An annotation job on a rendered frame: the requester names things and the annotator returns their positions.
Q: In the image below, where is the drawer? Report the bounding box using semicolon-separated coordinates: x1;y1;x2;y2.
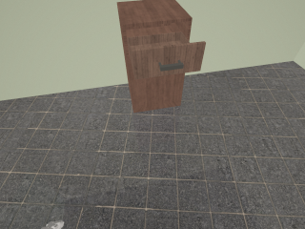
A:
127;31;206;80

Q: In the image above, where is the handle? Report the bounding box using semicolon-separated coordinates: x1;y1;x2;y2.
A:
158;60;184;72

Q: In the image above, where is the cabinet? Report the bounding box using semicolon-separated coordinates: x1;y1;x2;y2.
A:
117;0;193;113

